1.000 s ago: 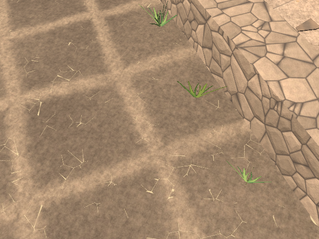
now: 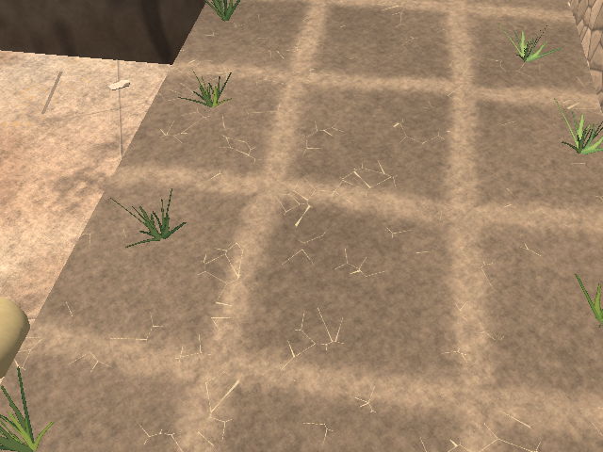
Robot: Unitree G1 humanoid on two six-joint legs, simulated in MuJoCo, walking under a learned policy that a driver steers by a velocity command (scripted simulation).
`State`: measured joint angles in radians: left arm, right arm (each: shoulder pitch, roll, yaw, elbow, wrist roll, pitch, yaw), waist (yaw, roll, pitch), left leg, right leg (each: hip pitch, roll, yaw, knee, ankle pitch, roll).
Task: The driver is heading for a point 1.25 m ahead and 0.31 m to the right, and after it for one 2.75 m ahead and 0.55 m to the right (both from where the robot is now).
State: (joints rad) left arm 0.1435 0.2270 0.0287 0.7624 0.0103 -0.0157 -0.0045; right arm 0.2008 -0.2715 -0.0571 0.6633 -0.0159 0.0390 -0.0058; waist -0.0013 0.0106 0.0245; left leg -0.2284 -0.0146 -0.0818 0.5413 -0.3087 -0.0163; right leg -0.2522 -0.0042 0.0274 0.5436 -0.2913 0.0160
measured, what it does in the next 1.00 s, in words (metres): walks ahead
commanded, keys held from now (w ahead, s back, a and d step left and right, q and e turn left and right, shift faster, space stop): shift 0.58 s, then w+shift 0.42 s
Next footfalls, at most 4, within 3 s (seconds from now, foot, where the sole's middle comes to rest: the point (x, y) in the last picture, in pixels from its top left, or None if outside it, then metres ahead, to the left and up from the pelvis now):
1.26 left None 0.50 0.07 -0.77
1.74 right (368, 369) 0.70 -0.12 -0.77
2.14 left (284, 347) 0.75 0.08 -0.77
2.56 right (438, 327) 0.81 -0.30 -0.77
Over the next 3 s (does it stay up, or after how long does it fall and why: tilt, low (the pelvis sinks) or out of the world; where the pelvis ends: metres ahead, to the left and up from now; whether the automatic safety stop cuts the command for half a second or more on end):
stays up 1.08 -0.36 -0.04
